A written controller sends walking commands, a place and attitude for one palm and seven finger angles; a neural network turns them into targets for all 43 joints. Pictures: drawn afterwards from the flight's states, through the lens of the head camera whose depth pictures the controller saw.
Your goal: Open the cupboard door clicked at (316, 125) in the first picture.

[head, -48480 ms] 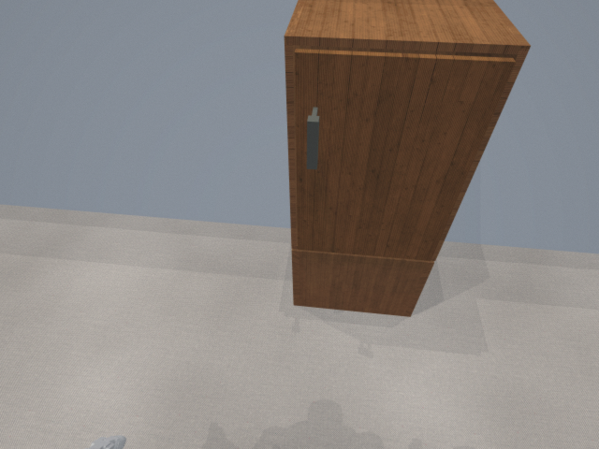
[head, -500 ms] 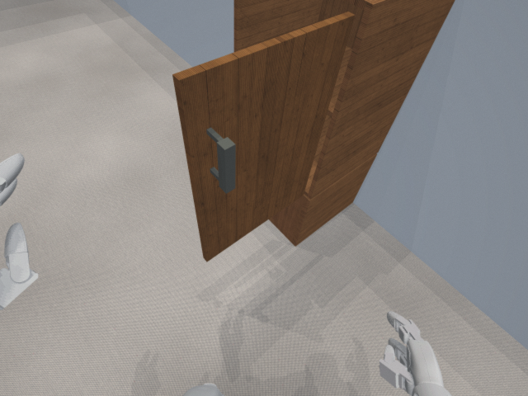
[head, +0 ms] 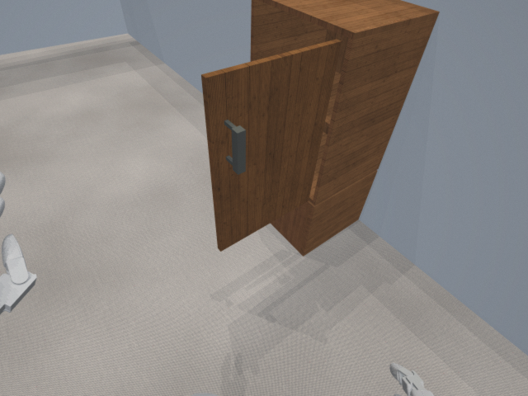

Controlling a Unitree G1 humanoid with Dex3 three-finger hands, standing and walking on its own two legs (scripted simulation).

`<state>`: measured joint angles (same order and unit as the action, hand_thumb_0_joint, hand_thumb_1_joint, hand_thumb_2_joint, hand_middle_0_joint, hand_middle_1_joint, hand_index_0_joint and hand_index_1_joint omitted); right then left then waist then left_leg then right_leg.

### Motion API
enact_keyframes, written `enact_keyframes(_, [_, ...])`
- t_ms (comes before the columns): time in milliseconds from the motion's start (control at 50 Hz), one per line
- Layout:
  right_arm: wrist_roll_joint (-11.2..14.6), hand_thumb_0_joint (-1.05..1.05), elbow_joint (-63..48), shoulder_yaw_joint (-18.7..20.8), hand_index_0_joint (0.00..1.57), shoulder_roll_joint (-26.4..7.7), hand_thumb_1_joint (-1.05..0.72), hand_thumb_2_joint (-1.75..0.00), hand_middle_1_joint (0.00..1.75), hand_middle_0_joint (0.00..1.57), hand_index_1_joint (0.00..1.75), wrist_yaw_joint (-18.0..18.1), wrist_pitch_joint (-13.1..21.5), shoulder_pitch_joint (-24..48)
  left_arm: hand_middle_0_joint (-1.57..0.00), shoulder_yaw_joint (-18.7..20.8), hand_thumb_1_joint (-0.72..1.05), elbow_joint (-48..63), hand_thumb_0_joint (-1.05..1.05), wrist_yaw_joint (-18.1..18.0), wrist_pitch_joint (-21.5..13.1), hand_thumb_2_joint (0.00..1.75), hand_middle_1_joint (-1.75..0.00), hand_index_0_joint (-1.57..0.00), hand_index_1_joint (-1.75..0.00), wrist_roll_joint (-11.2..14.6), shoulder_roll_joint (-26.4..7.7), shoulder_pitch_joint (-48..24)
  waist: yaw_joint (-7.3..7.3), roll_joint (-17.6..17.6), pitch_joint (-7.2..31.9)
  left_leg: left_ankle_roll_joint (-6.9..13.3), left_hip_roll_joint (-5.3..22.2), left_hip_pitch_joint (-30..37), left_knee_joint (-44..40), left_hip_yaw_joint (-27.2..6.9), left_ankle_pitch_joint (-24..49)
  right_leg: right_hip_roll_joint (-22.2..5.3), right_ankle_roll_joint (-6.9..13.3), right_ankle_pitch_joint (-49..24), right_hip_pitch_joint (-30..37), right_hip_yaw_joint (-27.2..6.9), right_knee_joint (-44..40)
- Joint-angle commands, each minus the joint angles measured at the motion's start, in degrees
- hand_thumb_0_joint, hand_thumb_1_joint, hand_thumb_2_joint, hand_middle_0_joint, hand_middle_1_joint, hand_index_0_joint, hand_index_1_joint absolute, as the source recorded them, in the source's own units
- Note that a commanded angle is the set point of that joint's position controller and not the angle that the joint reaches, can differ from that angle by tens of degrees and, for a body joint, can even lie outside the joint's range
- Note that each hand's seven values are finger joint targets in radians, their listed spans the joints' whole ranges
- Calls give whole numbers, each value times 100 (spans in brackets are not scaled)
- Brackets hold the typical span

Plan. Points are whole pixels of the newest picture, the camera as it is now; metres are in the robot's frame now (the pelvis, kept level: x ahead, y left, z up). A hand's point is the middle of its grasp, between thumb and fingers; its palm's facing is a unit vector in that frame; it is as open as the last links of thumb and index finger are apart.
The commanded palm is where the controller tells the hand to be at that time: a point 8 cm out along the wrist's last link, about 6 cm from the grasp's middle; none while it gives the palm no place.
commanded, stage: stop stepping back and stand still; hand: left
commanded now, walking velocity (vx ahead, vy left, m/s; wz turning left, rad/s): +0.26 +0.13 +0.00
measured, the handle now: (233, 146) +0.64 +0.13 +0.02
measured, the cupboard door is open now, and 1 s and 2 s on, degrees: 91 91 91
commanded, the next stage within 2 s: let the arm hang, fingers relaxed in 0.48 s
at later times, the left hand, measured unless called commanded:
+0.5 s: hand (12, 325) +0.14 +0.28 +0.15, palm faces +0.48 -0.75 -0.45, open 7.4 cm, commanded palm +0.08 +0.31 +0.17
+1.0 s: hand out of the picture -0.05 +0.19 -0.18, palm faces +0.13 -0.97 -0.21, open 7.0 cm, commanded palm none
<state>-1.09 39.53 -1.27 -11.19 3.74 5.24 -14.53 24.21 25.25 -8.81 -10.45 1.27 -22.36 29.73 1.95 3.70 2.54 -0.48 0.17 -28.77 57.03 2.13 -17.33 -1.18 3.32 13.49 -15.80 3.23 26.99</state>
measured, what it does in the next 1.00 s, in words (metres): steps on the spot: left foot, then left foot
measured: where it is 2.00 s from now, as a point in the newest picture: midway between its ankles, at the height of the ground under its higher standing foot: outside the picture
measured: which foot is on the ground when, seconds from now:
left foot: up 0.00-0.12, down 0.14-0.34, up 0.36-0.58, down 0.60-1.00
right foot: down 0.00-1.00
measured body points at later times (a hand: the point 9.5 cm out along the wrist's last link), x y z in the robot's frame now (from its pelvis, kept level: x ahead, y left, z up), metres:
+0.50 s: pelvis -0.04 +0.00 -0.02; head -0.05 +0.00 +0.43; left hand +0.11 +0.31 +0.17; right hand +0.11 -0.23 -0.12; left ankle -0.04 +0.13 -0.70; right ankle +0.02 -0.07 -0.74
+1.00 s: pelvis -0.05 +0.00 -0.01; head -0.03 +0.01 +0.44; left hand -0.06 +0.25 -0.16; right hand +0.00 -0.24 -0.16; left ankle -0.02 +0.13 -0.74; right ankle +0.00 -0.13 -0.74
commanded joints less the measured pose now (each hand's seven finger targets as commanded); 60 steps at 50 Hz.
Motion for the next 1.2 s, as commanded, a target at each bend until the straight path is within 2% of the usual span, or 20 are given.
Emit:
enact_keyframes(0, [40,0,-979,356,20,-719,-90,-90,30,20,30,259,460,711,-20,263,90,824,0,-64,-330,90,-30,-20,-30,-96,-1056,-660,-247,255,-231,159,191,662,-1112,271,-356,-1371,325,2452,-707,-1248,-1756])
enact_keyframes(80, [-46,0,-1065,325,20,-679,-90,-90,30,20,30,323,643,376,-20,575,90,1447,0,-206,-403,90,-30,-20,-30,-109,-1203,-387,-279,13,359,332,-18,1710,-3378,487,-697,-985,214,2243,63,-1043,-988])
enact_keyframes(140, [-11,0,-1305,402,20,-884,-90,-90,30,20,30,268,686,407,-20,785,90,2024,0,-240,-576,90,-30,-20,-30,-122,-1289,-386,-272,-2383,38,1018,1746,2044,-4515,-2127,-1269,125,-335,1396,-1157,232,1909])
enact_keyframes(280, [61,0,-1009,413,20,-888,-90,-90,30,20,30,155,670,487,-20,695,90,787,0,-144,-436,90,-30,-20,-30,-101,-1126,-25,-179,-1332,-445,686,1205,229,-3404,-481,-847,135,-326,886,724,436,575])
enact_keyframes(300, [69,0,-1046,427,20,-859,-90,-90,30,20,30,163,626,524,-20,589,90,579,0,-116,-393,90,-30,-20,-30,-113,-1035,40,-134,-634,-463,500,798,-256,-2507,-122,-1100,-9,-155,1031,1153,-39,-42])
enact_keyframes(340, [153,0,-1171,526,20,-842,-90,-90,30,20,30,122,540,654,-20,734,90,700,0,-61,-317,90,-30,-20,-30,-43,-1336,-278,-113,1516,-274,195,22,-980,701,-44,-1354,-2022,761,1749,740,-3469,-1628])
enact_keyframes(400, [49,0,-884,438,20,-745,-90,-90,30,20,30,16,503,509,-20,725,90,920,0,36,-431,90,-30,-20,-30,-67,-1310,-841,-332,292,44,68,337,-5,942,-114,-459,-1632,637,2604,-414,-2451,-1706])
enact_keyframes(480, [28,0,-1027,298,20,-586,-90,-90,30,20,30,146,559,662,-20,691,90,1480,0,10,-491,90,-30,-20,-30,-51,-1280,-499,-221,547,-99,196,340,1417,-1252,174,-478,-1289,419,2117,-1107,-1137,-1574])
enact_keyframes(520, [-23,0,-1043,292,20,-636,-90,-90,30,20,30,237,643,558,-20,714,90,1842,0,-67,-495,90,-30,-20,-30,-48,-1291,-482,-264,-169,86,245,214,1994,-2622,218,-308,-1121,275,2160,-893,-1033,-1194])
enact_keyframes(540, [-63,0,-1102,294,20,-707,-90,-90,30,20,30,257,661,486,-20,680,90,1963,0,-84,-520,90,-30,-20,-30,-55,-1242,-496,-286,-933,22,273,251,2097,-3254,-18,-502,-873,143,2096,-874,-950,-677])
enact_keyframes(560, [-92,0,431,673,20,-1651,-90,-90,30,20,30,-429,463,-313,-20,-1809,90,-2956,0,754,717,90,-30,-20,-30,-438,717,-532,-864,-2491,-569,758,1259,1551,-3028,-1929,757,-430,-292,1053,-2254,-58,1800])
enact_keyframes(580, [-43,0,20,583,20,-1336,-90,-90,30,20,30,-394,-78,-283,-20,-1612,90,-2950,0,837,1159,90,-30,-20,-30,-329,633,-299,-613,-2699,-515,1263,2017,1110,-3839,-2621,785,-29,-420,1838,-2220,-237,3031])
enact_keyframes(620, [-156,0,-311,565,20,-1193,-90,-90,30,20,30,-284,-43,98,-20,-1743,90,-2909,0,889,1201,90,-30,-20,-30,-390,578,-635,-486,-861,110,1381,1930,679,-3535,-2619,1403,-120,-419,1717,-1620,-702,3541])
enact_keyframes(680, [-228,0,-169,468,20,-1267,-90,-90,30,20,30,-243,-126,197,-20,-1899,90,-3879,0,887,1098,90,-30,-20,-30,-357,577,-1244,-320,29,283,1056,1386,1381,-3002,-1646,3392,25,-528,1746,-1095,-407,2401])
enact_keyframes(740, [-99,0,118,426,20,-1263,-90,-90,30,20,30,-307,-288,369,-20,-1946,90,-5056,0,855,1026,90,-30,-20,-30,-293,182,-1140,-49,-573,342,438,653,1074,-2744,-787,2564,55,-436,-264,377,-506,473])
enact_keyframes(780, [-2,0,236,309,20,-681,-90,-90,30,20,30,-347,-403,259,-20,-1974,90,-5746,0,836,983,90,-30,-20,-30,-278,-293,-1139,-220,-67,119,54,-32,750,-2362,-219,-160,-1075,-8,-681,307,-1938,-510])
enact_keyframes(820, [-19,0,531,284,20,-570,-90,-90,30,20,30,-429,-519,-179,-20,-2089,90,-6176,0,875,1067,90,-30,-20,-30,-270,-364,-1519,-534,-755,-237,126,-45,1510,-2572,-187,-320,-1087,101,1116,-757,-1654,-692])
enact_keyframes(880, [-18,0,934,298,20,-604,-90,-90,30,20,30,-356,-595,5,-20,-2195,90,-6930,0,822,1034,90,-30,-20,-30,-220,19,-1664,-431,221,-456,113,0,1685,-2498,-314,208,-621,-12,1136,-832,-1366,-994])
enact_keyframes(960, [-63,0,1298,324,20,-710,-90,-90,30,20,30,-317,-589,-12,-20,-2159,90,-7490,0,806,1045,90,-30,-20,-30,-194,199,-1472,-294,-1163,-350,202,382,1301,-3471,-805,-194,-264,-143,771,-155,-915,-570])
enact_keyframes(1180, [-16,0,1951,442,20,-966,-90,-90,30,20,30,-285,-531,-73,-20,-2121,90,-8445,0,774,989,90,-30,-20,-30,-207,-12,-1553,-230,-349,-446,251,447,1501,-3855,-851,-125,-314,-117,452,108,-779,-676])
